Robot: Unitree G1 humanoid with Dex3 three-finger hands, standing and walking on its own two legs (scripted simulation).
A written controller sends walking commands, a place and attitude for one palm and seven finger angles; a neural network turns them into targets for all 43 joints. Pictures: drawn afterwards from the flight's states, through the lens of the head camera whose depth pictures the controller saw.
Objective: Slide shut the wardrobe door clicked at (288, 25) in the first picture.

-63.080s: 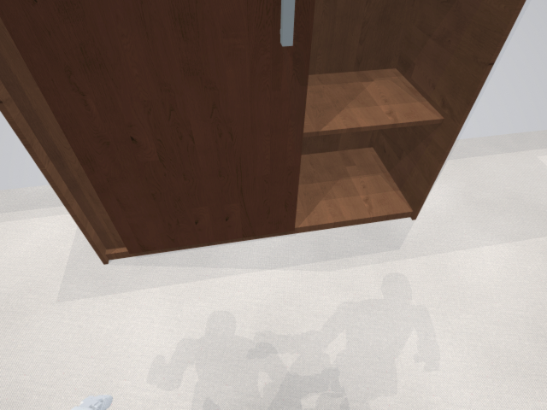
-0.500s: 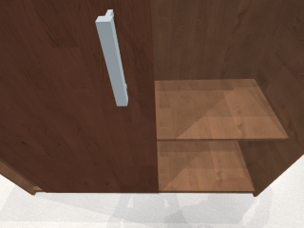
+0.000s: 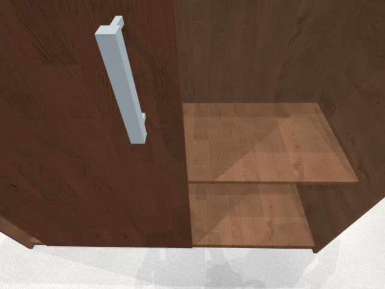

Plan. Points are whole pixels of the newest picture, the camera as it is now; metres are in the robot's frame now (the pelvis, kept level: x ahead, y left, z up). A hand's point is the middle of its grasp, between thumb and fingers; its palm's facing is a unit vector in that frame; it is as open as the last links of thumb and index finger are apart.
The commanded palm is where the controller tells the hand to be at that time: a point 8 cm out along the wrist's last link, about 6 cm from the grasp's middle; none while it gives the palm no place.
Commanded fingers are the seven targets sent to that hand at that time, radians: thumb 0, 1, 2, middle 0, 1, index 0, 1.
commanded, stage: come to a stop and stand still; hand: left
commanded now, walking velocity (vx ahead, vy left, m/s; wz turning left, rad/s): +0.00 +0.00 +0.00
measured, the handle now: (129, 86) +0.39 +0.13 +0.24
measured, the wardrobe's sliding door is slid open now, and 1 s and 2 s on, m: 0.60 0.60 0.60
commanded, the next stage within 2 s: look again from close up in 0.32 s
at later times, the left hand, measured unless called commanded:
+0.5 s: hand out of the picture +0.00 +0.16 -0.17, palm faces +0.01 -0.98 -0.21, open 7.4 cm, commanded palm none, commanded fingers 0.00 0.90 0.90 -0.20 -0.30 -0.20 -0.30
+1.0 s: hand out of the picture -0.03 +0.16 -0.17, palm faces +0.01 -0.98 -0.19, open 7.4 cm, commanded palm none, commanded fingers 0.00 0.90 0.90 -0.20 -0.30 -0.20 -0.30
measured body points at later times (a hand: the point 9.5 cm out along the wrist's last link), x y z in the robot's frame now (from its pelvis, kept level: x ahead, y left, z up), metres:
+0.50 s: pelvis -0.01 -0.01 +0.00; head +0.00 -0.02 +0.45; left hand +0.00 +0.21 -0.15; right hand -0.03 -0.23 -0.16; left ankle -0.05 +0.10 -0.74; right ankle +0.01 -0.14 -0.74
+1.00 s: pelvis -0.02 +0.00 +0.00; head -0.01 -0.01 +0.45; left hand -0.02 +0.21 -0.16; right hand -0.04 -0.21 -0.16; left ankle -0.05 +0.10 -0.74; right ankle +0.01 -0.14 -0.74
